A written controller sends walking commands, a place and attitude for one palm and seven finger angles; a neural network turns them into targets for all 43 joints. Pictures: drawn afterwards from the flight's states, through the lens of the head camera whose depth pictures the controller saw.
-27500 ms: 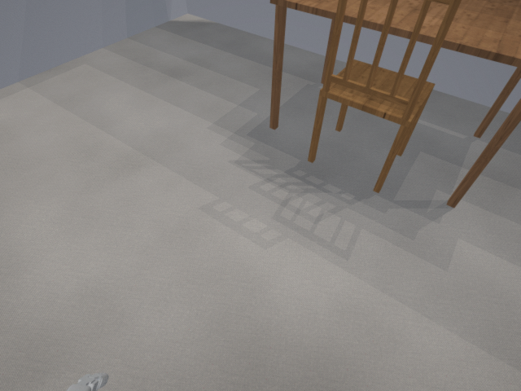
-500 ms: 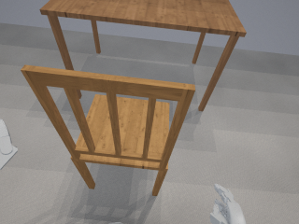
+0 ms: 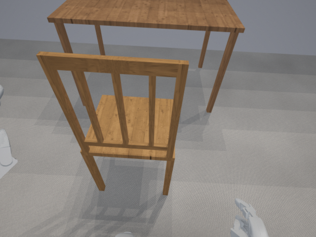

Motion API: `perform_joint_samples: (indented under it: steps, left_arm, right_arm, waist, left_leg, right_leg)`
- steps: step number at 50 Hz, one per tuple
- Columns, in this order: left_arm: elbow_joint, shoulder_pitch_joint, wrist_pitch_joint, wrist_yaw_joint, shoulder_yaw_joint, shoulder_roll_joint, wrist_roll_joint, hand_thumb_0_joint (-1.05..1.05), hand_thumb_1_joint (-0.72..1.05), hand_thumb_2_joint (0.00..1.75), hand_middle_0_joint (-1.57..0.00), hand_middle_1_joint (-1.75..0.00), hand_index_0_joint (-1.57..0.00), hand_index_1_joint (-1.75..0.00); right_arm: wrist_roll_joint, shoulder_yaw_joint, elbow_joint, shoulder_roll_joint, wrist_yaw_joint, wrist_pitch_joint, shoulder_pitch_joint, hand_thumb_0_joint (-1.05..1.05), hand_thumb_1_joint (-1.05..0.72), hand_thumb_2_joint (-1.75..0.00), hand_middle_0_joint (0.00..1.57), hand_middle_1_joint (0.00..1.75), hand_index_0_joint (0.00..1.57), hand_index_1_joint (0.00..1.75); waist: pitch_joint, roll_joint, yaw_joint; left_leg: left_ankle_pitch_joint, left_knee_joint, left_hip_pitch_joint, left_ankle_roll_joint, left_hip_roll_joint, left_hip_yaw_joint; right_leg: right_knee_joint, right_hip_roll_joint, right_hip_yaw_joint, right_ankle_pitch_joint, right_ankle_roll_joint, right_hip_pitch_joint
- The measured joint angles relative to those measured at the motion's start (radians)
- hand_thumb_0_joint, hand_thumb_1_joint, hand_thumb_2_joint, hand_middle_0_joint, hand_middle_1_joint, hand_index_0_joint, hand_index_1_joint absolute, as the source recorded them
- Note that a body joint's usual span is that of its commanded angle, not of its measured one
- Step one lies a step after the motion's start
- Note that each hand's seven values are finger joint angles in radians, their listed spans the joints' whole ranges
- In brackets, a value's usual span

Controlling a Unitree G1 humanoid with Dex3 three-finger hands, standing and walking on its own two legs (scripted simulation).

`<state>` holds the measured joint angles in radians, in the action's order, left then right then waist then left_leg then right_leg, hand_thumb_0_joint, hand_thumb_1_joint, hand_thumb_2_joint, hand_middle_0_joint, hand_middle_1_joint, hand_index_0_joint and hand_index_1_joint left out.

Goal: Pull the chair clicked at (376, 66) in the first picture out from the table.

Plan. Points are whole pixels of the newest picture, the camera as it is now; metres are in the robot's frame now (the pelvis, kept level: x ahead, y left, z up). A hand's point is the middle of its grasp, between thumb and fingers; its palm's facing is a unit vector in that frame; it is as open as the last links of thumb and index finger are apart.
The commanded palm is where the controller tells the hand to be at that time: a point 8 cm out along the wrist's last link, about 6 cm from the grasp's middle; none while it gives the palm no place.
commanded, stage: stop stepping back and stand still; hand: left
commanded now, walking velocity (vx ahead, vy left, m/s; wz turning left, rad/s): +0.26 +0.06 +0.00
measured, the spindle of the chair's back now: (121, 114) +0.52 +0.16 -0.03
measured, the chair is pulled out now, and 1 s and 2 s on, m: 0.62 0.62 0.62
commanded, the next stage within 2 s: let the arm hang, fingers relaxed in 0.92 s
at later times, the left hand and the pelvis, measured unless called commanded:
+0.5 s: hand out of the picture +0.12 +0.30 +0.20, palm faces +0.45 -0.76 -0.46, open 7.4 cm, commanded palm +0.05 +0.33 +0.20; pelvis -0.09 +0.03 +0.00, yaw +0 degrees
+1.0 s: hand out of the picture +0.09 +0.33 +0.17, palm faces +0.39 -0.76 -0.53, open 7.4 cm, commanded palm none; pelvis -0.12 +0.05 +0.01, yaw -4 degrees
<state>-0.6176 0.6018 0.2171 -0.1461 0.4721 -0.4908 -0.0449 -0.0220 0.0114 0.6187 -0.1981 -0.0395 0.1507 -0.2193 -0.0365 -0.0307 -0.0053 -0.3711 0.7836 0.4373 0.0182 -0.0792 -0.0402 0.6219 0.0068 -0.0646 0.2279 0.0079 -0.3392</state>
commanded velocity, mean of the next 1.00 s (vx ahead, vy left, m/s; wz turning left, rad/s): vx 0.13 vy -0.05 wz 0.00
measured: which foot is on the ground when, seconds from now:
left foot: up 0.00-0.16, down 0.18-1.00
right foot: down 0.00-0.18, up 0.20-0.40, down 0.42-0.60, up 0.62-0.96, down 0.98-1.00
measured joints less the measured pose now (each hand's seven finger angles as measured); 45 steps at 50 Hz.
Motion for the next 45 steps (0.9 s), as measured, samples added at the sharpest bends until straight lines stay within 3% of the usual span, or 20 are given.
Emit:
perform_joint_samples:
  steps: [2, 4, 6, 8, 10, 12, 15, 18, 21, 22, 24, 27, 30, 32, 33, 36, 41, 45]
  left_arm:
    - [0.062, -0.041, -0.009, 0.010, -0.020, 0.010, -0.001, 0.01, 0.89, 0.89, -0.21, -0.30, -0.21, -0.30]
    - [0.136, -0.058, -0.027, 0.016, -0.030, 0.034, -0.004, 0.01, 0.89, 0.89, -0.21, -0.30, -0.21, -0.30]
    - [0.202, -0.063, -0.051, 0.014, -0.035, 0.062, -0.005, 0.01, 0.89, 0.89, -0.21, -0.30, -0.21, -0.30]
    - [0.236, -0.072, -0.075, 0.004, -0.047, 0.094, 0.002, 0.01, 0.89, 0.89, -0.21, -0.30, -0.21, -0.30]
    - [0.236, -0.095, -0.094, -0.009, -0.062, 0.112, 0.012, 0.01, 0.89, 0.89, -0.21, -0.30, -0.21, -0.30]
    - [0.218, -0.097, -0.106, -0.017, -0.078, 0.126, 0.026, 0.01, 0.89, 0.89, -0.21, -0.30, -0.21, -0.30]
    - [0.173, -0.094, -0.100, -0.003, -0.106, 0.122, 0.045, 0.02, 0.89, 0.89, -0.21, -0.30, -0.21, -0.30]
    - [0.109, -0.097, -0.054, 0.004, -0.094, 0.077, 0.044, 0.02, 0.89, 0.89, -0.21, -0.30, -0.21, -0.30]
    - [0.095, -0.098, -0.004, 0.006, -0.019, 0.006, 0.042, 0.02, 0.89, 0.89, -0.21, -0.30, -0.21, -0.30]
    - [0.116, -0.110, 0.006, 0.011, -0.007, 0.001, 0.040, 0.01, 0.89, 0.89, -0.21, -0.30, -0.21, -0.30]
    - [0.176, -0.145, 0.004, 0.021, -0.016, 0.007, 0.029, 0.01, 0.89, 0.89, -0.21, -0.30, -0.21, -0.30]
    - [0.236, -0.157, -0.029, 0.028, -0.039, 0.032, 0.009, 0.01, 0.89, 0.89, -0.21, -0.30, -0.21, -0.30]
    - [0.203, -0.104, -0.067, 0.017, -0.047, 0.083, 0.008, 0.01, 0.90, 0.89, -0.21, -0.30, -0.21, -0.30]
    - [0.160, -0.090, -0.081, 0.005, -0.060, 0.110, 0.018, 0.01, 0.90, 0.89, -0.21, -0.30, -0.21, -0.30]
    - [0.136, -0.083, -0.082, 0.000, -0.069, 0.118, 0.025, 0.02, 0.90, 0.89, -0.21, -0.30, -0.21, -0.30]
    - [0.054, -0.068, -0.075, 0.000, -0.085, 0.088, 0.034, 0.02, 0.89, 0.89, -0.21, -0.30, -0.21, -0.30]
    - [-0.006, -0.064, -0.008, 0.000, -0.017, -0.010, 0.026, 0.02, 0.89, 0.89, -0.21, -0.30, -0.21, -0.30]
    - [0.105, -0.042, -0.003, 0.002, 0.033, -0.018, 0.006, 0.01, 0.89, 0.89, -0.21, -0.30, -0.21, -0.30]
  right_arm:
    - [-0.007, 0.007, 0.033, -0.016, -0.002, -0.028, -0.004, 0.01, -0.91, -0.90, 0.20, 0.30, 0.21, 0.30]
    - [-0.012, 0.009, 0.066, -0.020, -0.004, -0.059, -0.018, 0.01, -0.91, -0.90, 0.20, 0.30, 0.21, 0.30]
    - [-0.013, 0.005, 0.074, -0.022, -0.012, -0.084, -0.041, 0.01, -0.91, -0.90, 0.20, 0.30, 0.21, 0.30]
    - [-0.008, -0.001, 0.059, -0.036, -0.023, -0.085, -0.063, 0.01, -0.91, -0.90, 0.20, 0.30, 0.21, 0.30]
    - [0.000, -0.003, 0.057, -0.034, -0.030, -0.070, -0.062, 0.01, -0.91, -0.90, 0.20, 0.30, 0.20, 0.30]
    - [0.009, -0.005, 0.047, -0.019, -0.028, -0.056, -0.072, 0.01, -0.91, -0.90, 0.20, 0.30, 0.20, 0.30]
    - [0.007, -0.001, 0.044, 0.003, -0.005, -0.036, -0.102, 0.01, -0.91, -0.90, 0.20, 0.30, 0.20, 0.30]
    - [-0.001, -0.015, 0.051, 0.010, 0.008, -0.024, -0.112, 0.01, -0.91, -0.90, 0.20, 0.30, 0.20, 0.30]
    - [-0.002, -0.029, 0.029, 0.009, 0.011, -0.030, -0.096, 0.01, -0.91, -0.90, 0.20, 0.30, 0.20, 0.30]
    - [-0.005, -0.028, 0.028, 0.001, 0.012, -0.038, -0.080, 0.01, -0.91, -0.90, 0.20, 0.30, 0.20, 0.30]
    - [-0.012, -0.016, 0.035, -0.013, 0.012, -0.063, -0.056, 0.01, -0.91, -0.90, 0.20, 0.30, 0.21, 0.30]
    - [-0.028, -0.004, 0.059, -0.010, 0.017, -0.103, -0.049, 0.01, -0.91, -0.90, 0.20, 0.30, 0.21, 0.30]
    - [-0.019, -0.016, 0.035, -0.012, 0.014, -0.119, -0.053, 0.01, -0.91, -0.90, 0.20, 0.30, 0.21, 0.30]
    - [-0.001, -0.016, 0.026, -0.004, 0.004, -0.101, -0.035, 0.01, -0.91, -0.90, 0.20, 0.30, 0.21, 0.30]
    - [0.004, -0.015, 0.026, 0.003, 0.001, -0.088, -0.028, 0.01, -0.91, -0.90, 0.20, 0.30, 0.20, 0.30]
    - [0.012, -0.020, 0.029, 0.031, 0.010, -0.061, -0.030, 0.01, -0.91, -0.90, 0.20, 0.30, 0.20, 0.30]
    - [0.003, -0.038, 0.034, 0.046, 0.023, -0.068, -0.045, 0.01, -0.91, -0.90, 0.20, 0.30, 0.20, 0.30]
    - [-0.007, -0.038, 0.016, 0.037, 0.017, -0.087, -0.045, 0.01, -0.91, -0.90, 0.20, 0.30, 0.21, 0.30]
  waist:
    - [0.018, -0.024, -0.010]
    - [0.064, -0.010, -0.008]
    - [0.112, 0.010, -0.008]
    - [0.140, 0.007, -0.010]
    - [0.122, 0.041, -0.011]
    - [0.109, 0.072, -0.008]
    - [0.130, 0.068, -0.033]
    - [0.140, 0.050, -0.031]
    - [0.127, 0.035, -0.017]
    - [0.113, 0.007, -0.014]
    - [0.085, -0.051, -0.025]
    - [0.085, -0.033, -0.010]
    - [0.096, 0.023, -0.009]
    - [0.062, 0.071, 0.000]
    - [0.045, 0.088, 0.006]
    - [0.027, 0.103, -0.009]
    - [0.048, 0.051, -0.026]
    - [0.070, -0.010, -0.018]
  left_leg:
    - [-0.061, 0.169, 0.033, -0.005, 0.036, -0.009]
    - [-0.060, 0.260, 0.027, -0.010, 0.065, 0.028]
    - [-0.071, 0.201, -0.034, -0.025, 0.069, 0.064]
    - [-0.088, 0.011, -0.127, -0.043, 0.057, 0.067]
    - [-0.039, -0.062, -0.151, -0.065, 0.072, 0.078]
    - [-0.013, -0.068, -0.164, -0.077, 0.080, 0.101]
    - [0.026, -0.109, -0.167, -0.082, 0.078, 0.078]
    - [0.056, -0.131, -0.147, -0.073, 0.066, 0.060]
    - [0.041, -0.065, -0.085, -0.069, 0.059, 0.075]
    - [0.024, -0.021, -0.058, -0.068, 0.043, 0.071]
    - [-0.046, 0.071, -0.016, -0.062, 0.030, 0.031]
    - [-0.064, 0.223, 0.014, -0.050, 0.057, 0.031]
    - [-0.086, 0.068, -0.068, -0.062, 0.060, 0.042]
    - [-0.095, 0.064, -0.070, -0.091, 0.087, 0.083]
    - [-0.074, 0.055, -0.079, -0.102, 0.094, 0.103]
    - [-0.006, -0.018, -0.111, -0.110, 0.108, 0.103]
    - [0.079, -0.152, -0.141, -0.109, 0.091, 0.064]
    - [0.117, -0.218, -0.145, -0.108, 0.079, 0.082]
  right_leg:
    - [0.020, -0.008, -0.013, 0.011, -0.002, 0.005]
    - [0.017, -0.024, -0.001, 0.019, -0.004, -0.001]
    - [0.011, -0.042, -0.002, 0.026, -0.007, -0.016]
    - [0.017, -0.046, -0.027, 0.044, -0.001, -0.042]
    - [0.073, -0.058, -0.014, 0.103, 0.002, -0.074]
    - [0.254, -0.035, 0.033, 0.182, 0.004, -0.115]
    - [0.483, 0.010, 0.052, 0.167, 0.002, -0.134]
    - [0.293, 0.015, 0.022, 0.173, -0.010, -0.038]
    - [-0.007, -0.004, -0.004, 0.102, -0.027, 0.082]
    - [-0.027, 0.008, -0.014, 0.080, -0.024, 0.084]
    - [-0.005, 0.032, -0.045, 0.072, -0.008, 0.074]
    - [0.034, 0.019, -0.039, 0.084, -0.001, 0.047]
    - [0.110, -0.007, -0.017, 0.116, -0.016, -0.017]
    - [0.260, -0.021, 0.031, 0.198, -0.037, -0.081]
    - [0.349, -0.012, 0.058, 0.216, -0.041, -0.111]
    - [0.519, 0.024, 0.075, 0.209, -0.035, -0.158]
    - [0.370, 0.043, 0.019, 0.139, -0.028, -0.124]
    - [0.137, 0.028, -0.013, 0.127, -0.031, -0.038]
